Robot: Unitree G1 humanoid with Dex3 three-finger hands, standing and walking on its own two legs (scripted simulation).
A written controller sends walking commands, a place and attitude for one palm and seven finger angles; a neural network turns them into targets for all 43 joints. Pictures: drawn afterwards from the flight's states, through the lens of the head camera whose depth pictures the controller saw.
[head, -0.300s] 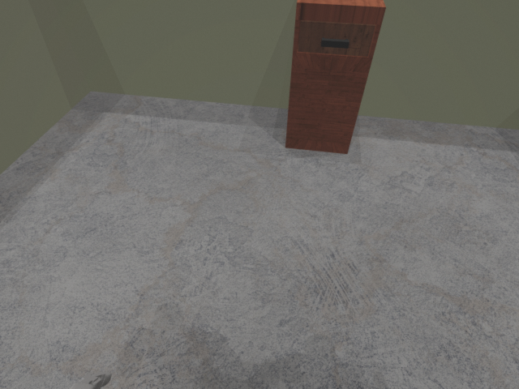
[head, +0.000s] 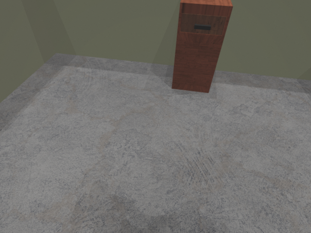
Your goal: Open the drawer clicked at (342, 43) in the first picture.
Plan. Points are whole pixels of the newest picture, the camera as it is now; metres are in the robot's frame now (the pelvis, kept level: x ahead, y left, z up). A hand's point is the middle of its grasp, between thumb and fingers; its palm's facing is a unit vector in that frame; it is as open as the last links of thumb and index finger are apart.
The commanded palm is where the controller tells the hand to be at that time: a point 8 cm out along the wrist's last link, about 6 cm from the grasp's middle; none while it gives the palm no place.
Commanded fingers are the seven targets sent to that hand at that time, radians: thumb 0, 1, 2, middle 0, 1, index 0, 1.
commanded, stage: stand and wait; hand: left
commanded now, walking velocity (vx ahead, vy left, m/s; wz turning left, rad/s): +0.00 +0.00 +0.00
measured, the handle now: (202, 26) +1.60 -0.29 -0.10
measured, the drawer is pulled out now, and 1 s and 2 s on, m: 0.00 0.00 0.00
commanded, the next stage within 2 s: look at it before walking up in 0.52 s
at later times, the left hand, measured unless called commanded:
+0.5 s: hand out of the picture +0.05 +0.25 -0.15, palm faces -0.03 -0.94 -0.34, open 7.4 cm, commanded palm none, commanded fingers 0.00 0.90 0.90 -0.20 -0.30 -0.20 -0.30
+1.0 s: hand out of the picture +0.07 +0.25 -0.15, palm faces -0.03 -0.94 -0.34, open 7.4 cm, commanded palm none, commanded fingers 0.00 0.90 0.90 -0.20 -0.30 -0.20 -0.30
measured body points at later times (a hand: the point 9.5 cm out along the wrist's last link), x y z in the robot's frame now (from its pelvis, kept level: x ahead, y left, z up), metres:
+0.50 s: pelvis -0.01 +0.00 +0.00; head -0.01 +0.00 +0.45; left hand +0.06 +0.30 -0.13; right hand +0.06 -0.30 -0.13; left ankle +0.02 +0.13 -0.74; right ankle +0.01 -0.12 -0.74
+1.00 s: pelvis +0.00 +0.00 +0.01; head +0.00 +0.00 +0.46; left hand +0.07 +0.30 -0.13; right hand +0.07 -0.30 -0.13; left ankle +0.02 +0.13 -0.74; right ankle +0.01 -0.12 -0.74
